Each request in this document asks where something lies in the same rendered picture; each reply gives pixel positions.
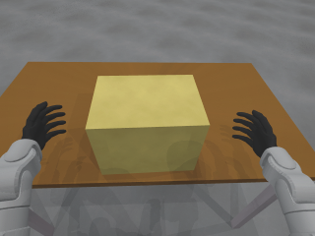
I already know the robot left hand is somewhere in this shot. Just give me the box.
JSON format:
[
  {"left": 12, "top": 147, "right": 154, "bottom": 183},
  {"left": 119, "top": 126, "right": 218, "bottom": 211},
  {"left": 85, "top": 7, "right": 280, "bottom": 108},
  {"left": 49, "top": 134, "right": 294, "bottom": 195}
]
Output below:
[{"left": 22, "top": 101, "right": 67, "bottom": 150}]

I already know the robot right forearm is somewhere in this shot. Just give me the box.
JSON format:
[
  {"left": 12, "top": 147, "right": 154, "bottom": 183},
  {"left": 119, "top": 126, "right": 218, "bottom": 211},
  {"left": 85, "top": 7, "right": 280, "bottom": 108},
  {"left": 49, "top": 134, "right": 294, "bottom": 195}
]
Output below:
[{"left": 259, "top": 147, "right": 315, "bottom": 236}]

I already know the robot right hand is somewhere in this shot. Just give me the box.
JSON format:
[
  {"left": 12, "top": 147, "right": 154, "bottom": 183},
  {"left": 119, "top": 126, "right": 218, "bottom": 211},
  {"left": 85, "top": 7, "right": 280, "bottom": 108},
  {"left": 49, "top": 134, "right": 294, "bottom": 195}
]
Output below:
[{"left": 232, "top": 110, "right": 277, "bottom": 158}]

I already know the robot left forearm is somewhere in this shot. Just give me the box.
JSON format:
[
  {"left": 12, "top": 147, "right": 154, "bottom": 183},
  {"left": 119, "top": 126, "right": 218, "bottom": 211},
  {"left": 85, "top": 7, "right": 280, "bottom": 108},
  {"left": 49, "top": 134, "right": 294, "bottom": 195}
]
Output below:
[{"left": 0, "top": 139, "right": 42, "bottom": 236}]

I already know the carton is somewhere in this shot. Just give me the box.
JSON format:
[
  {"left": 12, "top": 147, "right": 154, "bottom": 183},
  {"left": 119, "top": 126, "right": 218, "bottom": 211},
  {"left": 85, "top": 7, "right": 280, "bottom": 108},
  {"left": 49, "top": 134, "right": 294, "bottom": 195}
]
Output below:
[{"left": 85, "top": 75, "right": 211, "bottom": 175}]

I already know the table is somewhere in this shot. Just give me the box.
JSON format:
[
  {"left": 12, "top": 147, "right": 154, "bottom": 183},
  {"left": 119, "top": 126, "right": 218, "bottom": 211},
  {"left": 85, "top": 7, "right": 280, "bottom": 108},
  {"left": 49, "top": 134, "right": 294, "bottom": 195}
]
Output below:
[{"left": 0, "top": 61, "right": 315, "bottom": 236}]

